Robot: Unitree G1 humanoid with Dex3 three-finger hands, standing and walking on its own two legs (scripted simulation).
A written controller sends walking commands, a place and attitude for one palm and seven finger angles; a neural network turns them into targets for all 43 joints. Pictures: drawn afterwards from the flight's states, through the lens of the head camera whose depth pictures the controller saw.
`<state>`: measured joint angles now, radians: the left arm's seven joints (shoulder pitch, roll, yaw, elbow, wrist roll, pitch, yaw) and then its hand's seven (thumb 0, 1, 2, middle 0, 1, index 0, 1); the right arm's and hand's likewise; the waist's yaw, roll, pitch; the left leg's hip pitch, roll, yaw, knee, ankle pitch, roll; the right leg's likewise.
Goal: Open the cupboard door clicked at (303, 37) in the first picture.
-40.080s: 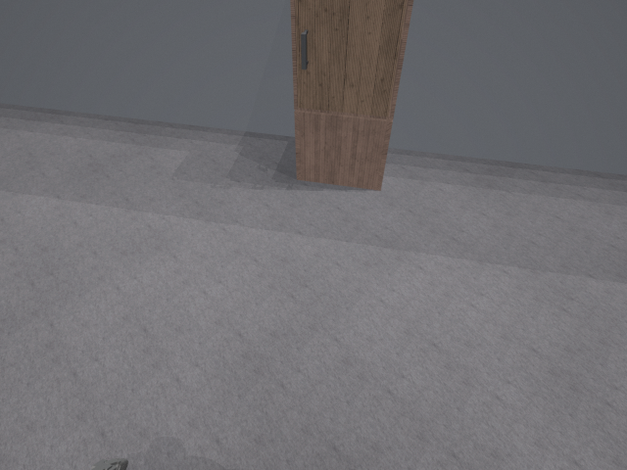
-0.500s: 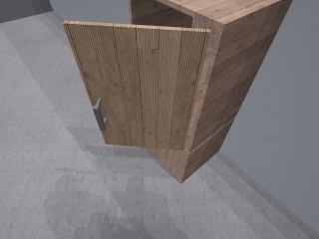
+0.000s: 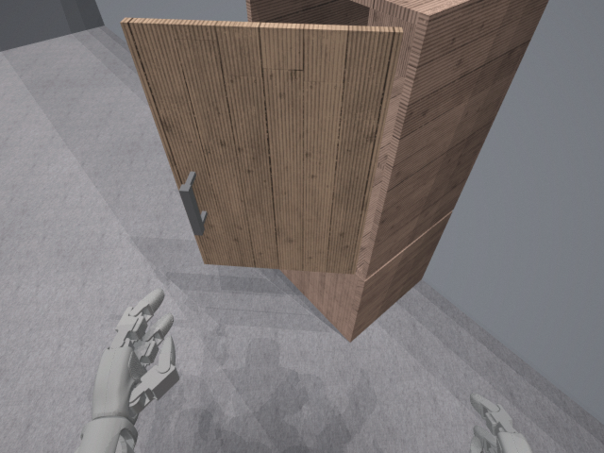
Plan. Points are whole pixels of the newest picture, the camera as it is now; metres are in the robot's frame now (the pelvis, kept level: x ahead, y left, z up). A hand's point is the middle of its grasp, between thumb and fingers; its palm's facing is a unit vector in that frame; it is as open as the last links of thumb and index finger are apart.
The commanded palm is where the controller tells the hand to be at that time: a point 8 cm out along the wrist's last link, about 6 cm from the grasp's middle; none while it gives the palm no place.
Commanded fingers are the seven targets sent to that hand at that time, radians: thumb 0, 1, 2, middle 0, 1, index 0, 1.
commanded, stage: raise the hand with hooked fingers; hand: left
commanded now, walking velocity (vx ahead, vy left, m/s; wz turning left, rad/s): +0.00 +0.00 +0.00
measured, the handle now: (195, 204) +0.58 +0.24 -0.06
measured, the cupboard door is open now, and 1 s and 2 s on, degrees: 45 45 45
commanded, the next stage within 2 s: move the hooked fingers beside the handle in 1.86 s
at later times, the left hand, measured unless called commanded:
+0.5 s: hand (160, 399) +0.21 +0.20 -0.05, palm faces -0.08 -1.00 -0.04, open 10.5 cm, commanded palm +0.18 +0.26 -0.04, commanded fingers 0.00 0.01 0.52 -0.26 -0.87 -0.26 -0.87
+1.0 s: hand (126, 378) +0.23 +0.25 -0.05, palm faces -0.04 -1.00 -0.06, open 13.4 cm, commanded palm +0.22 +0.31 -0.04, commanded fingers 0.00 -0.50 0.30 -0.30 -1.20 -0.30 -1.20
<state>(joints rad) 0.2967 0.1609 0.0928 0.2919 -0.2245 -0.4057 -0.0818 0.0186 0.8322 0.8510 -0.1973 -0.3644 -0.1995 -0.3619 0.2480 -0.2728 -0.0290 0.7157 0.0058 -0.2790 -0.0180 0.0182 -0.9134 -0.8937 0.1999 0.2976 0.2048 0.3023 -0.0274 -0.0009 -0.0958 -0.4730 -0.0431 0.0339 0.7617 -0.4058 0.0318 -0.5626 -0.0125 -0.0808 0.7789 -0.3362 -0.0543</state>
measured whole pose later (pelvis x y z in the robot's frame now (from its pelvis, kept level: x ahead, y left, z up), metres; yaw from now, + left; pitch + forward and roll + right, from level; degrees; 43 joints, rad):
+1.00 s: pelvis -0.02 +0.02 -0.08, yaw +0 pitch +19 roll -3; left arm 0.18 0.34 0.32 0.24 -0.34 -0.44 -0.45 0.00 -0.34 0.36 -0.28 -1.10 -0.29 -1.10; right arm 0.21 -0.28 0.01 0.51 0.03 -0.22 -0.04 0.01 -0.90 -0.89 0.20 0.30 0.21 0.30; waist -0.01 0.00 -0.15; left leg -0.99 -0.02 0.00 1.26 -0.59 0.05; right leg -1.03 -0.01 -0.13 1.17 -0.47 -0.05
